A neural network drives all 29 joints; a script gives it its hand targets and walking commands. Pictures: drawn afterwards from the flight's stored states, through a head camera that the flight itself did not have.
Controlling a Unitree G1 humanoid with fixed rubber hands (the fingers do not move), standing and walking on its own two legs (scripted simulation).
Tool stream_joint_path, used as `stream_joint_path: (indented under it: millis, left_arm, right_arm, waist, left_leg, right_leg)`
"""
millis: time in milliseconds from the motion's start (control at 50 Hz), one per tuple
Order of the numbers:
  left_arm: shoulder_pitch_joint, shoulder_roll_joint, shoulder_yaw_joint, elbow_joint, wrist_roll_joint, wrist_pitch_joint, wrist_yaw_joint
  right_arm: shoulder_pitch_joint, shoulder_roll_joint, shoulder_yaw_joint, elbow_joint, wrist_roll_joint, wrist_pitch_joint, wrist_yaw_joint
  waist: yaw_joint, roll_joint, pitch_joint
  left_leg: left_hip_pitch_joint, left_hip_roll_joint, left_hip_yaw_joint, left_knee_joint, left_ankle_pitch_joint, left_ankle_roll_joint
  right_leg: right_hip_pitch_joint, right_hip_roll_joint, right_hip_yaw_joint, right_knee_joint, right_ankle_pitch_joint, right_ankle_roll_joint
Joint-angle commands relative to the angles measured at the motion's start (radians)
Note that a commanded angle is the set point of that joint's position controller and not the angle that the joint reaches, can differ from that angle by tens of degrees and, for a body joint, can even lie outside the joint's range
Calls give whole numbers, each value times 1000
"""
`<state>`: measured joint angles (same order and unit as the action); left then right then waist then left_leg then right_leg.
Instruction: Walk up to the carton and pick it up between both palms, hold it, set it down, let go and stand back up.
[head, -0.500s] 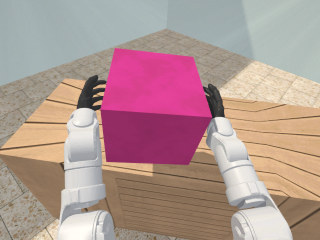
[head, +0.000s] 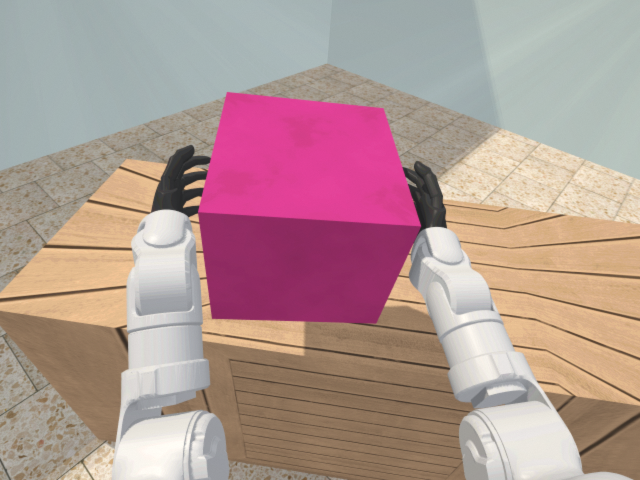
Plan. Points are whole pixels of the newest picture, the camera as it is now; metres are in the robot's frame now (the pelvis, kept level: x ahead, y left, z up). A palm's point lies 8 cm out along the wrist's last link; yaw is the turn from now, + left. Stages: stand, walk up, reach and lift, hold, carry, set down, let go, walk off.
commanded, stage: hold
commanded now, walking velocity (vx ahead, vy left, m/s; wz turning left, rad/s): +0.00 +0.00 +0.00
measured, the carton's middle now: (301, 208) +0.41 +0.00 +0.15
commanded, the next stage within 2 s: none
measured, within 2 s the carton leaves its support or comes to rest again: neither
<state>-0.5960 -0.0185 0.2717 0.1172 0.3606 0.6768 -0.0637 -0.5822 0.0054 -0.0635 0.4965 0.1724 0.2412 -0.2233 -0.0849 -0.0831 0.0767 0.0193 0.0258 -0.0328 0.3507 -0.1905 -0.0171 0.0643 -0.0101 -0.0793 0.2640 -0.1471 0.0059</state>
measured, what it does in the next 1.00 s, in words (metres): stands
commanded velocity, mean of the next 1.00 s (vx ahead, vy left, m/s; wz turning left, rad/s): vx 0.00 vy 0.00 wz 0.00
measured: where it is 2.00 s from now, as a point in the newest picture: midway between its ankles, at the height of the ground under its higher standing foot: outside the picture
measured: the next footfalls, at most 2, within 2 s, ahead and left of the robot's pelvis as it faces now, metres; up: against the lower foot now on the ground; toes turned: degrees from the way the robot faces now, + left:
none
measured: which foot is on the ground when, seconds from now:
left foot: down 0.00-1.00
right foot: down 0.00-1.00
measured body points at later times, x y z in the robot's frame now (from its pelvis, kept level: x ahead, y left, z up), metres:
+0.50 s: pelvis +0.00 +0.00 +0.00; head -0.04 +0.03 +0.45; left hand +0.37 +0.15 +0.18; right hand +0.36 -0.16 +0.15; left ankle +0.02 +0.13 -0.75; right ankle +0.01 -0.12 -0.75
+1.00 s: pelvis +0.00 +0.00 +0.00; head -0.04 +0.03 +0.45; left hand +0.37 +0.16 +0.18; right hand +0.36 -0.15 +0.16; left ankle +0.02 +0.13 -0.75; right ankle +0.01 -0.12 -0.75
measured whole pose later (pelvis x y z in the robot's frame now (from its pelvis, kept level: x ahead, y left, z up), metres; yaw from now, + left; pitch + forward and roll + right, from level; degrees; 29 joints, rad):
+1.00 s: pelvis +0.00 +0.00 +0.00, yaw +0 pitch -10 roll -1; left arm -0.57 -0.02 0.26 0.09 0.36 0.68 -0.06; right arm -0.55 0.01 -0.05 0.46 0.16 0.24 -0.22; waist -0.08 -0.07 0.08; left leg 0.01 0.03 -0.04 0.34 -0.18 -0.02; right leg 0.06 -0.01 -0.09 0.26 -0.15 0.00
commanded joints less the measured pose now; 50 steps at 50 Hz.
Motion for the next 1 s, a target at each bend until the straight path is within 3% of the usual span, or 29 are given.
stream_joint_path:
  millis: [0,260,280,300,480,700,980]
  left_arm:
    - [-545,-548,-444,-60,-150,-41,-125]
    - [-550,-542,-410,-20,-143,-40,-123]
    - [-465,-551,-428,-65,-129,-32,-120]
    - [-467,-542,-419,-64,-120,-24,-123]
    - [-527,-545,-460,-95,-161,-47,-118]
    - [-504,-525,-406,-43,-136,-37,-128]
    - [-484,-542,-461,-111,-150,-35,-127]
  right_arm:
    - [-815,441,379,-313,45,-74,137]
    - [-843,454,375,-290,33,-83,140]
    - [-725,458,391,-275,29,-67,135]
    - [-718,443,389,-265,32,-58,131]
    - [-801,482,423,-374,34,-74,129]
    - [-773,483,409,-309,15,-59,125]
    - [-739,456,426,-354,43,-64,121]
  waist:
    - [-16,140,-347]
    - [2,107,-366]
    - [-7,120,-347]
    - [-9,123,-322]
    - [-2,102,-371]
    - [12,76,-326]
    - [-20,120,-344]
  left_leg:
    - [71,-58,60,-35,302,-29]
    - [43,-63,72,-47,245,-4]
    - [55,-58,74,-47,295,-17]
    - [53,-58,74,-46,303,-22]
    - [17,-72,75,-49,250,-7]
    - [-16,-72,81,-75,177,17]
    - [43,-67,69,-35,311,-27]
  right_leg:
    - [46,63,-39,-17,136,17]
    - [67,56,-27,-17,134,22]
    - [97,61,-30,-24,154,12]
    - [98,60,-29,-28,145,10]
    - [92,52,-27,-17,149,22]
    - [105,44,-19,-23,120,32]
    - [93,59,-33,-21,172,17]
